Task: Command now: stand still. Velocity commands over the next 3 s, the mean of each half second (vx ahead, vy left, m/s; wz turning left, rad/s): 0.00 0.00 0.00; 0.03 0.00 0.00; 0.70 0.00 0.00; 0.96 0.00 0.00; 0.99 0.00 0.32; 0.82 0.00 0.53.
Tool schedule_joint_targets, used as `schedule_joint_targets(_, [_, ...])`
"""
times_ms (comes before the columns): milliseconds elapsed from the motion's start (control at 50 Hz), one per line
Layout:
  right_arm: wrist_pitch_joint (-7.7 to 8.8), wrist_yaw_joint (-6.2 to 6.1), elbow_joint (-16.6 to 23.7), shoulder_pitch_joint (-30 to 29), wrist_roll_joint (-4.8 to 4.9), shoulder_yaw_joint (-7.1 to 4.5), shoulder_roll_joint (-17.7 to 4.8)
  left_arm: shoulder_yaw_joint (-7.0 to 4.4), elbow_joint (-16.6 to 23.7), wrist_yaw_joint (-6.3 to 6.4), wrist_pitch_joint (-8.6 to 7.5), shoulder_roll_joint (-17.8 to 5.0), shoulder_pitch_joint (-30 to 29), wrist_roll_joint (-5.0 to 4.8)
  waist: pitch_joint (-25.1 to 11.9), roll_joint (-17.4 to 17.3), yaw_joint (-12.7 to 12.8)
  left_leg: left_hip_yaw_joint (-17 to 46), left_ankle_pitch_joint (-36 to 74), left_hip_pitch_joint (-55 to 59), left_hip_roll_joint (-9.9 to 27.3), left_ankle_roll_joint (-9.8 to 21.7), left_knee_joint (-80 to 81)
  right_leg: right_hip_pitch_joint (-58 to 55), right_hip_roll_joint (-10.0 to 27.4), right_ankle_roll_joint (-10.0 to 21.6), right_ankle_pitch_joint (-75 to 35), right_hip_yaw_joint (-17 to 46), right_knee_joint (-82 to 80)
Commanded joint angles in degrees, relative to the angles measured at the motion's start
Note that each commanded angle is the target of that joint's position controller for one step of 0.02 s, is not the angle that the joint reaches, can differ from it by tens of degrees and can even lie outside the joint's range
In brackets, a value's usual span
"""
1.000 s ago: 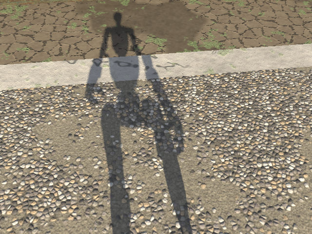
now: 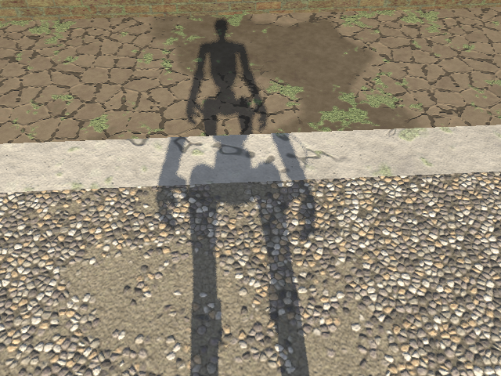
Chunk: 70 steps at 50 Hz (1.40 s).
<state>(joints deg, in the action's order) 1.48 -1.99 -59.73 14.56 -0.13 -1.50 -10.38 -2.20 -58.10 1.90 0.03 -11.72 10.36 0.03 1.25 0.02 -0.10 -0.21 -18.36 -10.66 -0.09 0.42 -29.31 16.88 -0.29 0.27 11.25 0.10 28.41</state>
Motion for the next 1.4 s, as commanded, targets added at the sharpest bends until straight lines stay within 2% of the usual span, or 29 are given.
schedule_joint_targets(20, [0.1, -0.12, 0.67, 3.35, 0.0, -1.04, -5.63, -1.05, 1.05, 0.37, -0.13, -5.39, 0.65, -0.11, -1.84, -0.45, -0.03, 2.07, 13.31, -4.42, 2.53, 1.64, 5.78, -7.44, 2.26, 2.57, -12.52, 2.25, -1.96])
schedule_joint_targets(480, [-0.15, -0.38, -2.23, 4.97, -0.11, -0.67, -4.29, -1.12, -4.19, 0.8, 0.47, -4.33, -0.11, -0.12, 1.11, -0.25, 0.3, 1.35, 6.75, -4.67, 1.75, 1.48, 8.62, -7.52, 2.08, 1.6, -6.92, 2.12, -3.82])
schedule_joint_targets(920, [-0.07, -0.27, -2.96, 8.19, 0.01, -0.26, -3.23, -0.52, -6.1, 0.94, 0.29, -3.44, 2.59, -0.23, 1.91, -0.2, 0.3, 1.17, 6.43, -4.81, 1.51, 1.66, 9.09, -6.85, 2.01, 1.33, -6.4, 2.09, -3.93])
schedule_joint_targets(940, [-0.27, -0.45, -3.84, 10.4, 0.31, -0.58, -3.75, -0.53, -6.94, 1.0, 0.37, -3.11, 4.29, -0.44, -0.7, -1.17, -0.02, 0.96, -6.19, -3.58, 0.91, 2.72, 9.76, -7.12, -0.16, 1.58, 6.0, -0.37, -1.89])
schedule_joint_targets(960, [-0.45, -0.64, -3.4, 10.88, 0.99, -1.47, -6.34, -1.09, -6.84, 0.97, 0.26, -4.21, 4.72, -1.1, 1.24, -3.24, -0.48, 4.02, -22.31, -4.35, 2.35, 5.03, 10.84, -2.47, -1.98, 2.08, 21.45, -2.23, 1.44])
schedule_joint_targets(980, [-0.11, -0.69, -3.23, 13.84, 1.57, -2.15, -8.3, -1.39, -4.94, 0.7, -0.43, -5.2, 1.07, -1.27, 5.02, -4.91, -2.59, 11.26, -34.62, -3.75, 7.32, 8.29, 14.92, 6.47, -1.52, 2.45, 27.49, -1.84, 5.57])
schedule_joint_targets(1000, [0.94, -0.65, -3.08, 15.45, 2.14, -3.24, -11.53, -0.7, -1.75, -0.02, -1.84, -2.7, -4.49, -2.05, 8.43, -11.61, -4.32, 23.5, -38.84, -0.95, 16.54, 12.64, 22.45, 14.33, -0.97, 2.22, 18.26, -4.14, 14.5])
schedule_joint_targets(1020, [2.07, -0.67, -2.24, 13.92, 1.77, -3.75, -12.37, -0.69, 0.39, -0.7, -3.16, -3.05, -8.44, -2.37, 11.68, -11.79, -4.73, 31.47, -33.36, 0.7, 23.04, 15.69, 26.35, 21.9, 3.11, 2.85, 13.55, -0.77, 22.6])
schedule_joint_targets(1040, [3.2, -0.57, -1.18, 12.04, 0.9, -3.25, -10.17, -1.29, 0.98, -1.17, -4.19, -4.22, -8.79, -2.31, 11.62, -8.06, -3.31, 31.47, -26.77, 4.73, 23.62, 15.37, 25.59, 28.38, 5.42, 3.32, 12.31, 1.61, 28.52])
schedule_joint_targets(1060, [3.95, -0.22, -0.12, 10.04, 0.83, -2.87, -8.51, -1.45, 0.85, -1.55, -5.02, -3.89, -7.04, -2.17, 9.6, -6.26, -1.8, 28.01, -21.89, 7.76, 22.03, 13.87, 23.79, 31.06, 6.9, 3.69, 10.53, 2.55, 30.97])
schedule_joint_targets(1080, [4.21, 0.15, 0.86, 8.73, 1.36, -2.79, -8.02, -1.48, 0.87, -1.88, -5.74, -3.71, -5.57, -2.23, 7.79, -5.68, -0.97, 24.03, -18.51, 8.81, 20.36, 12.29, 23.13, 30.58, 7.71, 3.69, 8.79, 2.51, 28.13])
schedule_joint_targets(1100, [4.2, 0.31, 1.47, 8.24, 1.92, -2.84, -8.08, -1.61, 1.06, -2.06, -6.31, -3.96, -5.62, -2.21, 6.5, -5.9, -0.97, 19.23, -15.13, 7.59, 18.0, 10.47, 23.26, 26.09, 7.71, 3.27, 7.3, 1.25, 21.59])
schedule_joint_targets(1140, [4.05, 0.41, 2.3, 8.19, 1.83, -3.11, -9.46, -1.45, 1.19, -2.39, -6.82, -2.72, -6.38, -2.13, 5.01, -7.67, -1.05, 12.0, -11.35, 1.04, 13.45, 9.03, 22.76, 13.94, 4.56, 1.87, 5.73, -3.55, 13.49])
schedule_joint_targets(1180, [4.02, 0.57, 3.04, 8.11, 2.32, -3.6, -11.34, -1.32, 0.71, -2.79, -6.61, -2.45, -4.14, -2.52, 5.67, -8.4, 0.34, 9.63, -13.47, -5.16, 13.09, 10.07, 21.16, 4.93, 2.54, 0.97, 4.85, -7.11, 8.96])
schedule_joint_targets(1200, [4.07, 0.67, 3.42, 7.71, 2.69, -3.68, -11.63, -1.47, 0.1, -2.79, -6.42, -2.68, -1.71, -2.64, 5.96, -7.69, 1.81, 8.97, -14.04, -8.13, 13.06, 10.27, 19.43, 0.03, 1.7, 0.98, 3.62, -8.34, 6.82])
schedule_joint_targets(1220, [4.16, 0.79, 3.94, 6.99, 2.59, -3.6, -11.65, -2.12, -1.07, -2.54, -6.26, -3.83, 2.62, -2.67, 5.02, -6.7, 4.13, 7.95, -10.53, -10.94, 12.42, 10.05, 15.86, -6.44, 0.16, 1.33, 3.34, -9.48, 5.77])
schedule_joint_targets(1240, [4.31, 0.96, 4.67, 5.38, 2.0, -3.21, -10.89, -3.41, -3.27, -2.13, -6.25, -6.1, 10.86, -2.81, 1.8, -5.46, 8.41, 5.73, 0.34, -14.01, 10.8, 9.28, 7.04, -15.93, -1.3, 2.33, 3.91, -9.64, 4.93])
schedule_joint_targets(1260, [4.52, 1.31, 6.5, 1.24, 1.01, -2.3, -7.95, -5.25, -6.05, -1.78, -6.63, -10.85, 23.35, -2.55, -3.21, 3.25, 14.77, -0.13, 11.61, -22.71, 6.64, 6.32, -17.15, -28.67, 5.65, 5.38, 9.91, 1.66, 0.7])
schedule_joint_targets(1280, [5.83, 1.55, 9.99, 0.79, 0.82, -0.46, 0.08, -4.97, -6.21, -2.35, -7.36, -15.27, 28.94, -0.97, -7.85, 20.79, 12.41, 0.4, -8.69, -38.19, -1.09, 4.42, -41.44, -35.04, 19.52, 12.1, 31.0, 33.12, -10.55])
schedule_joint_targets(1300, [7.24, 1.76, 11.88, -0.42, 3.71, -0.74, -1.5, -2.97, -5.16, -3.22, -8.6, -9.94, 23.82, 0.04, -6.42, 16.25, 9.4, 8.93, -5.73, -47.49, -1.3, 6.69, -52.98, -31.94, 23.92, 15.06, 42.26, 49.89, -18.44])
schedule_joint_targets(1320, [7.96, 2.32, 13.88, -3.82, 4.87, -0.76, -3.86, -1.78, -3.64, -3.7, -9.05, -7.48, 17.71, -0.23, -1.2, 10.39, 6.97, 8.51, -0.87, -54.3, 2.96, 8.66, -56.52, -28.87, 24.52, 13.81, 38.96, 43.5, -17.19])
schedule_joint_targets(1340, [7.97, 2.59, 14.32, -4.69, 3.55, -0.56, -4.67, -0.8, -2.59, -4.22, -8.95, -5.58, 13.79, -0.17, -0.58, 5.61, 5.26, 7.0, 4.33, -52.72, 5.69, 9.0, -55.24, -24.56, 21.76, 12.47, 31.01, 34.87, -16.04])
schedule_joint_targets(1360, [7.55, 2.54, 14.08, -3.73, 2.0, -0.78, -4.78, -0.51, -1.97, -4.54, -8.47, -5.78, 11.0, 0.16, -0.17, 3.35, 2.88, 6.38, 8.49, -48.94, 8.13, 8.43, -51.44, -19.01, 19.16, 11.14, 25.02, 27.97, -16.34])
schedule_joint_targets(1380, [6.64, 2.81, 13.96, -2.51, 1.4, -0.96, -4.84, 0.08, -1.54, -4.58, -8.04, -4.52, 9.15, 0.59, 1.18, 3.76, 0.84, 5.91, 10.83, -45.47, 9.64, 7.61, -48.74, -13.28, 16.41, 10.04, 21.83, 22.53, -17.19])
schedule_joint_targets(1400, [5.49, 3.16, 13.49, -1.25, 1.64, -0.97, -4.66, 0.46, -1.6, -4.36, -7.76, -3.83, 9.12, 0.65, 2.22, 5.02, -0.33, 5.26, 11.82, -43.56, 10.28, 6.69, -47.38, -9.73, 14.91, 9.62, 19.82, 18.99, -18.41])
